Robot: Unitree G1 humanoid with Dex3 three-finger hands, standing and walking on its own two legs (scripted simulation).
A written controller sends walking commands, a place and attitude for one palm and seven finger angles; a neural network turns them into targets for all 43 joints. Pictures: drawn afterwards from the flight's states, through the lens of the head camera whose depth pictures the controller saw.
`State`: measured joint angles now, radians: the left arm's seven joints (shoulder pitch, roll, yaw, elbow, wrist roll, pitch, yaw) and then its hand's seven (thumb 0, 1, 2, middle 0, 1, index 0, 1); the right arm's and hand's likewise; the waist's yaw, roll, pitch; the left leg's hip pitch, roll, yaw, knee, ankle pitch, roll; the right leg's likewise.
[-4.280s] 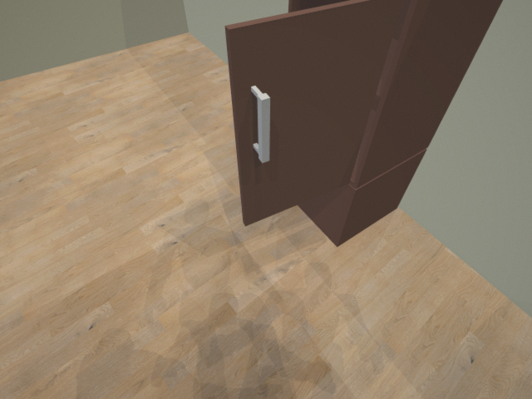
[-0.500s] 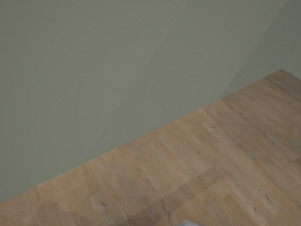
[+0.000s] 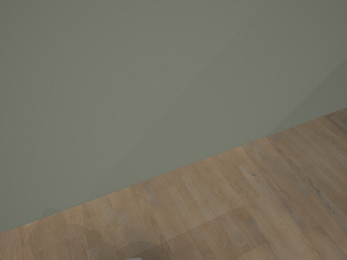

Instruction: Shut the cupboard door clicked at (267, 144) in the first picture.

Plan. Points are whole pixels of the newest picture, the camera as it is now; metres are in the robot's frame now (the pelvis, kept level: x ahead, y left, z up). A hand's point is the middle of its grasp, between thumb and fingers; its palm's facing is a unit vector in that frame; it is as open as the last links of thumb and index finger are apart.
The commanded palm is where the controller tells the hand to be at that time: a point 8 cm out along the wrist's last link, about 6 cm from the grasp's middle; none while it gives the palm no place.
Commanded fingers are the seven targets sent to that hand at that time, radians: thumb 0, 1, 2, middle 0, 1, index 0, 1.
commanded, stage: turn to face it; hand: left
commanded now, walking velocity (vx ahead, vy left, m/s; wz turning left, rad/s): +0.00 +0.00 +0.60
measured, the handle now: out of the picture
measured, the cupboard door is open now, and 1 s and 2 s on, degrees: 83 83 83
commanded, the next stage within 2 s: none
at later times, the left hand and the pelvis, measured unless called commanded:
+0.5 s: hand out of the picture +0.03 +0.18 -0.18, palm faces +0.34 -0.91 -0.24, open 7.4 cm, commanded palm none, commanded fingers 0.00 0.90 0.90 -0.20 -0.30 -0.20 -0.30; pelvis +0.06 -0.03 -0.01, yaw +20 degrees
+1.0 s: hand out of the picture +0.05 +0.14 -0.15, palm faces +0.59 -0.76 -0.25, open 7.4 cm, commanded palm none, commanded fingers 0.00 0.90 0.90 -0.20 -0.30 -0.20 -0.30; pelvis +0.10 -0.07 +0.01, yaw +38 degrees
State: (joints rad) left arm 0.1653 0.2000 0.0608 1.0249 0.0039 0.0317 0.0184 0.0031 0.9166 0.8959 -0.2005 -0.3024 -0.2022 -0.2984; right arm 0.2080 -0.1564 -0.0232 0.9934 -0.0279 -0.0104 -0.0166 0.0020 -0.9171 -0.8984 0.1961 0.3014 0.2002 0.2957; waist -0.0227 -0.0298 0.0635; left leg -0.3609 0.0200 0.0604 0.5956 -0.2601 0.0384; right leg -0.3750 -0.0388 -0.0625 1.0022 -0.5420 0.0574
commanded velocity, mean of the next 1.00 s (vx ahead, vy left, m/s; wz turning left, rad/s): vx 0.00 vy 0.00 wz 0.60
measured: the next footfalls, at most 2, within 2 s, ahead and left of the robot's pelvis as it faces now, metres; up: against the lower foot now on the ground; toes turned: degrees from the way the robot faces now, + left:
right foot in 0.18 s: +0.08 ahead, -0.17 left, +0.00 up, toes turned +5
left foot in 0.48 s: +0.07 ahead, +0.08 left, +0.00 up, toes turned +25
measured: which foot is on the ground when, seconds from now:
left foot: down 0.00-0.18, up 0.20-0.46, down 0.48-0.80, up 0.82-1.00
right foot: up 0.00-0.16, down 0.18-0.48, up 0.50-0.78, down 0.80-1.00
